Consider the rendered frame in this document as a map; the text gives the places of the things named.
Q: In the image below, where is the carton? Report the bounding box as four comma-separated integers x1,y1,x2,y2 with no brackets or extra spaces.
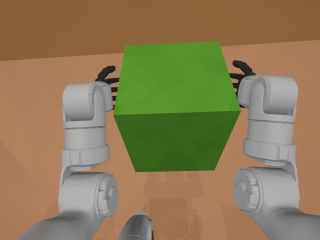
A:
113,41,241,172

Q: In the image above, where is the robot right upper arm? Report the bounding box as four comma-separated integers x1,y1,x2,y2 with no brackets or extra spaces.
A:
232,166,320,240

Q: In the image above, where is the robot left shin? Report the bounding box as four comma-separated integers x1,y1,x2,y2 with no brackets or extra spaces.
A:
135,211,146,216

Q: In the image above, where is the robot left forearm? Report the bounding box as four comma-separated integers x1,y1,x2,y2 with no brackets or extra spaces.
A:
58,81,114,210

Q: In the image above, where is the left robot thigh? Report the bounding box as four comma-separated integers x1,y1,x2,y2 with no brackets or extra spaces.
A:
116,214,152,240

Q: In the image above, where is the right robot hand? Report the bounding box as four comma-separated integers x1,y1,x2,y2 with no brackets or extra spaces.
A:
229,60,256,108

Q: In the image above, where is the robot right forearm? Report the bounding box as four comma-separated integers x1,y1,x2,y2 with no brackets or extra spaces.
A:
237,75,300,203

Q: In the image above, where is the left robot hand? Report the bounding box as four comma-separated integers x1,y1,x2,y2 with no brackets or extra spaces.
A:
95,65,120,110

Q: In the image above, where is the robot left upper arm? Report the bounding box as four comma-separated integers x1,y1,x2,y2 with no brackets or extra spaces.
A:
17,172,119,240

